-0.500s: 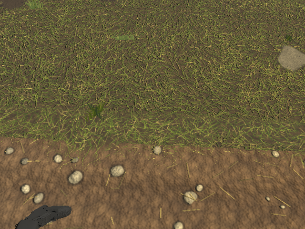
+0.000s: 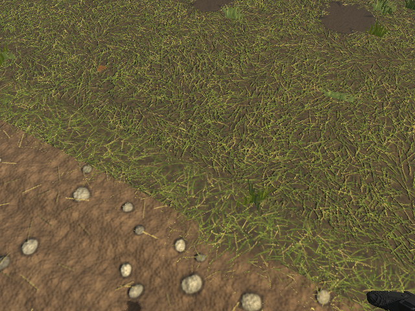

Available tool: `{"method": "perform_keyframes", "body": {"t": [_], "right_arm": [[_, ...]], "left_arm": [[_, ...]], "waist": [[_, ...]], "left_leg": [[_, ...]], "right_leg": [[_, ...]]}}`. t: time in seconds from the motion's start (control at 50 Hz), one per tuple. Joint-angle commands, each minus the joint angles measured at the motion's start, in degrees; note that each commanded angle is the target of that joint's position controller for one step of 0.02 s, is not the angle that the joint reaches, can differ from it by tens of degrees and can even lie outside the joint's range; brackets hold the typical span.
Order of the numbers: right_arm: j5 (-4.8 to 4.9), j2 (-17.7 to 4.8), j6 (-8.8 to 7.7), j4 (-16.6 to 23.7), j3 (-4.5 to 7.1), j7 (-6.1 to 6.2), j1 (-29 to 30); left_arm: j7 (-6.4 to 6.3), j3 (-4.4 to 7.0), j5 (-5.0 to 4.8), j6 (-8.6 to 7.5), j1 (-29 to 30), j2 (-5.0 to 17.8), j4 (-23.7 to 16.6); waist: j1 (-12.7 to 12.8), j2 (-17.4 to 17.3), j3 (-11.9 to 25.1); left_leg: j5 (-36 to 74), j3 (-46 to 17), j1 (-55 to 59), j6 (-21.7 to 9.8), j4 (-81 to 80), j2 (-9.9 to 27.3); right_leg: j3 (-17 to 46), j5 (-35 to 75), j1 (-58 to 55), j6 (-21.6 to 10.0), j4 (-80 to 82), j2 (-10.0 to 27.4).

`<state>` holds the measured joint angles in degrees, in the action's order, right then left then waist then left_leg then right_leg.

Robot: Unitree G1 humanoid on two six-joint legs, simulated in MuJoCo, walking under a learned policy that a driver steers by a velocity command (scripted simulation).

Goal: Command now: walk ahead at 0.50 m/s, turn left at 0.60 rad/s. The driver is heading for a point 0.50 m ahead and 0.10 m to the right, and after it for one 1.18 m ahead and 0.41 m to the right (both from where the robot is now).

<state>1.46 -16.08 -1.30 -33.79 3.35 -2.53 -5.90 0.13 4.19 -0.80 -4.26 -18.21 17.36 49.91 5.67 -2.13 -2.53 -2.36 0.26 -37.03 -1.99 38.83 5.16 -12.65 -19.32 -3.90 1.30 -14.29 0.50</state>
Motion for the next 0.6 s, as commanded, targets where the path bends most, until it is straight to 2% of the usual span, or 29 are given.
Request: {"method": "perform_keyframes", "body": {"t": [0.02, 0.04, 0.06, 0.08, 0.1, 0.12, 0.14, 0.16, 0.18, 0.2, 0.24, 0.3, 0.36, 0.4, 0.44, 0.5, 0.54, 0.56, 0.58, 0.6], "right_arm": [[-0.22, -4.8, -0.67, 6.0, 1.59, -0.75, 3.3], [-0.48, -6.2, -0.49, 5.4, 2.46, -0.65, -0.6], [-0.41, -8.4, -0.34, 3.1, 3.95, -0.2, -9.1], [-0.28, -11.8, 0.14, 0.5, 5.61, 0.91, -18.8], [-0.11, -18.7, -0.29, 0.6, 6.2, 1.53, -17.8], [-0.37, -13.7, -1.0, 1.5, 4.72, 1.25, -20.9], [-1.12, -11.3, -1.76, 0.5, 3.82, 0.86, -18.7], [-0.89, -10.2, -2.15, 0.4, 3.36, 0.86, -15.0], [-1.11, -7.9, -2.3, 0.5, 2.57, 0.93, -10.9], [-1.74, -6.2, -2.64, 0.9, 1.89, 1.0, -8.5], [-1.9, -6.1, -3.58, 0.0, 1.85, 1.06, -7.5], [-2.26, -7.2, -4.75, -2.4, 2.2, 1.5, -8.4], [-2.54, -7.0, -4.9, -4.0, 2.07, 2.11, -9.0], [-2.38, -7.6, -4.95, -4.8, 2.17, 2.34, -9.4], [-2.06, -8.1, -4.78, -6.3, 2.38, 2.53, -11.0], [-1.44, -8.5, -3.76, -8.2, 2.78, 2.76, -13.1], [-1.01, -9.3, -2.75, -8.8, 3.12, 3.19, -13.1], [-0.93, -10.1, -2.27, -8.6, 3.34, 3.53, -12.2], [-0.89, -11.0, -1.79, -8.3, 3.59, 3.97, -11.6], [-0.93, -11.5, -1.26, -8.1, 3.64, 4.38, -10.9]], "left_arm": [[-0.55, 2.89, -0.9, 0.47, 1.5, 12.1, -3.1], [-0.75, 3.07, -1.13, 0.87, 1.2, 12.9, -3.0], [-0.94, 2.77, -1.28, 1.19, 1.6, 12.4, -2.9], [-1.07, 1.69, -0.19, 0.89, 0.9, 10.0, -3.5], [0.04, -1.31, 2.17, -0.45, -5.4, 1.3, -6.6], [0.9, -0.7, 0.02, -2.37, -1.3, 6.0, -5.9], [1.2, 0.34, -2.43, -3.02, 5.2, 9.1, -7.8], [0.94, -0.16, -2.04, -3.36, 7.0, 8.0, -8.5], [0.61, -0.1, -0.85, -3.07, 6.9, 7.7, -7.5], [0.65, 0.16, -0.54, -2.27, 5.0, 7.8, -6.6], [0.74, -0.03, -0.53, -0.56, 2.0, 5.9, -5.1], [0.34, -0.37, -0.27, 0.87, 4.8, 4.1, -5.7], [0.76, -0.45, -0.43, 0.61, 8.4, 3.4, -6.4], [1.32, -0.76, -0.47, 0.25, 11.5, 2.5, -7.3], [1.89, -1.13, -0.47, 0.1, 14.5, 1.7, -8.6], [3.0, -1.31, -0.37, -0.01, 17.8, 1.6, -10.9], [3.8, -1.15, -0.26, -0.06, 18.4, 2.0, -12.4], [4.05, -0.8, -0.25, 0.03, 17.3, 2.7, -12.8], [4.07, -0.17, -0.2, 0.27, 14.9, 3.9, -12.8], [3.91, 0.93, -0.19, 0.51, 9.3, 5.9, -11.9]], "waist": [[-3.1, 7.2, 0.0], [-5.7, 7.8, 2.8], [-10.8, 6.5, 7.2], [-15.3, 2.5, 12.4], [-8.0, -14.0, 17.9], [-12.6, -7.8, 27.0], [-13.3, -4.5, 17.8], [-11.0, -1.7, 12.1], [-8.7, -0.1, 8.6], [-6.5, -0.8, 7.3], [-4.7, -1.0, 6.4], [-4.9, -0.2, 2.7], [-6.4, -0.3, 0.9], [-7.8, -0.5, -0.3], [-9.3, -0.1, -1.7], [-10.6, 0.2, -2.8], [-10.0, -0.7, -2.3], [-8.8, -1.8, -0.9], [-7.3, -3.3, 1.7], [-4.0, -3.8, 5.4]], "left_leg": [[-6.3, 4.4, 3.8, -2.9, -2.7, -3.8], [-8.8, 5.5, 10.1, -4.4, -3.5, -6.0], [-5.4, 6.0, 22.5, -6.4, -7.4, -8.4], [-3.2, -1.1, 40.4, -8.9, -7.8, -5.0], [-8.4, -32.5, 60.3, -19.0, -10.7, 11.9], [-16.0, -46.6, 62.1, -21.8, -19.8, 16.3], [-12.2, -37.2, 56.3, -18.3, -20.8, 14.3], [-7.1, -29.6, 47.7, -16.3, -20.9, 11.9], [-0.5, -23.3, 39.8, -14.7, -21.5, 10.1], [3.9, -19.1, 34.2, -14.0, -23.2, 8.6], [6.6, -14.7, 29.1, -14.0, -26.7, 8.0], [8.4, -8.0, 27.1, -13.1, -30.2, 7.3], [6.8, -1.3, 28.4, -10.4, -31.3, 5.4], [5.6, 1.6, 29.1, -9.0, -32.1, 5.3], [5.5, 3.0, 32.0, -8.6, -32.3, 6.6], [9.5, 4.3, 39.8, -8.1, -29.4, 9.0], [18.2, 5.1, 43.9, -7.1, -25.6, 10.2], [27.9, 6.0, 44.8, -6.3, -22.2, 10.2], [38.7, 6.9, 45.4, -5.4, -17.5, 10.0], [46.2, 8.1, 44.4, -4.2, -9.2, 9.1]], "right_leg": [[3.1, 46.5, -1.6, -8.0, -3.6, 15.7], [2.3, 55.2, -1.4, -7.6, -10.3, 15.5], [0.8, 57.3, 2.3, -6.3, -20.8, 14.1], [0.7, 44.0, 15.0, -4.3, -36.0, 12.2], [3.4, -10.6, 41.2, -0.8, -57.6, 1.9], [16.2, -14.7, 46.0, -1.2, -64.9, 0.2], [16.5, -9.7, 50.5, -2.0, -65.2, 2.6], [16.1, -4.7, 49.5, -2.5, -60.8, 5.2], [15.8, -1.8, 46.3, -2.2, -56.7, 7.3], [16.3, 0.4, 41.8, -2.0, -54.5, 8.6], [15.9, 3.0, 38.1, -1.0, -52.0, 9.0], [16.6, 10.3, 41.7, 0.6, -46.1, 8.9], [17.4, 21.5, 42.7, 0.6, -36.0, 7.1], [15.9, 26.9, 41.4, 0.1, -29.2, 5.8], [14.9, 28.5, 41.9, -0.6, -24.9, 5.1], [13.7, 24.0, 45.5, -2.4, -21.0, 4.4], [11.7, 17.9, 45.8, -4.0, -19.9, 3.1], [10.0, 14.6, 43.2, -5.0, -19.7, 1.6], [8.0, 11.3, 38.8, -6.2, -20.3, -0.5], [6.6, 9.8, 31.2, -7.7, -20.0, -2.9]]}}
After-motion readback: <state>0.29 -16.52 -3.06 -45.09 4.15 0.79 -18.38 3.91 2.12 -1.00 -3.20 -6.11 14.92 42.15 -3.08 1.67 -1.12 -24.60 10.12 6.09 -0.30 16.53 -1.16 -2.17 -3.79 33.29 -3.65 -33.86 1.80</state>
